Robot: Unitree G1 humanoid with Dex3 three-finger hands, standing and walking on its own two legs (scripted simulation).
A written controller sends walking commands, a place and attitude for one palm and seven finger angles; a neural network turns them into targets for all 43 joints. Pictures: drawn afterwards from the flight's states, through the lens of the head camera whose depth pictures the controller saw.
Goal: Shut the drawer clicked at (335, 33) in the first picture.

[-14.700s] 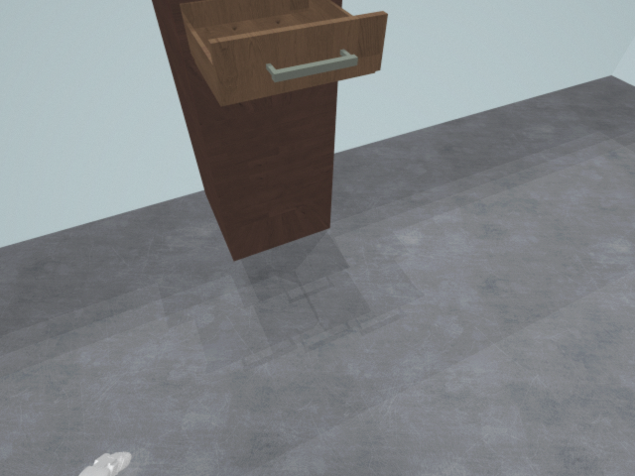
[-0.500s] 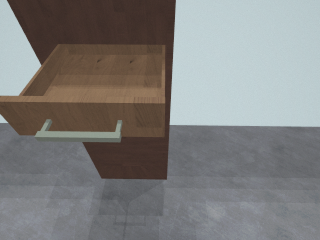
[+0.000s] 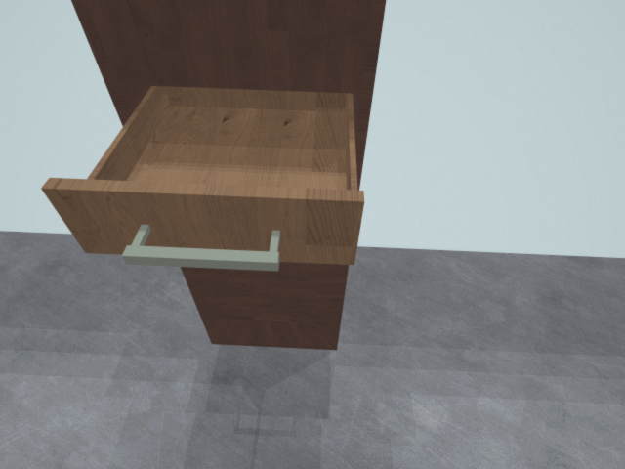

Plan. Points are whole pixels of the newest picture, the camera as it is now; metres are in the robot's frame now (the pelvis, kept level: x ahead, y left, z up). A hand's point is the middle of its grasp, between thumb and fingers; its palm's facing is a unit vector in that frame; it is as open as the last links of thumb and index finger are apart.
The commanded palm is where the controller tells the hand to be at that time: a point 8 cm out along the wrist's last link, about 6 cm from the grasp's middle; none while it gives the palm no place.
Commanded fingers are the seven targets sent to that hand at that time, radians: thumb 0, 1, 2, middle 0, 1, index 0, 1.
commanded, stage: come to a stop and stand still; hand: left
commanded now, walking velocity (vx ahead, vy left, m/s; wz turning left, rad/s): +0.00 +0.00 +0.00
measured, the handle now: (206, 246) +0.35 +0.16 +0.11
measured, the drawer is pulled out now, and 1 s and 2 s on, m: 0.25 0.25 0.25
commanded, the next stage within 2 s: look again from close up in 0.34 s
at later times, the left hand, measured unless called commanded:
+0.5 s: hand out of the picture +0.09 +0.23 -0.16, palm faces -0.02 -0.96 -0.29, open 7.4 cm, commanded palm none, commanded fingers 0.00 0.90 0.90 -0.20 -0.30 -0.20 -0.30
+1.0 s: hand out of the picture +0.09 +0.24 -0.15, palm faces -0.01 -0.95 -0.32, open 7.4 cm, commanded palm none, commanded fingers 0.00 0.90 0.90 -0.20 -0.30 -0.20 -0.30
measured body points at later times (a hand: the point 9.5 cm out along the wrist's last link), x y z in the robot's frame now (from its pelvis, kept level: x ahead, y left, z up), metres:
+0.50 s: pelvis +0.01 +0.00 +0.00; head +0.02 +0.01 +0.45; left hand +0.09 +0.28 -0.14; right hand +0.10 -0.29 -0.12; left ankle -0.04 +0.11 -0.74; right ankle +0.06 -0.15 -0.74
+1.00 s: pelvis +0.01 +0.00 +0.01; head +0.01 +0.00 +0.46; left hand +0.09 +0.28 -0.13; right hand +0.08 -0.30 -0.13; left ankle -0.04 +0.11 -0.74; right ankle +0.06 -0.15 -0.74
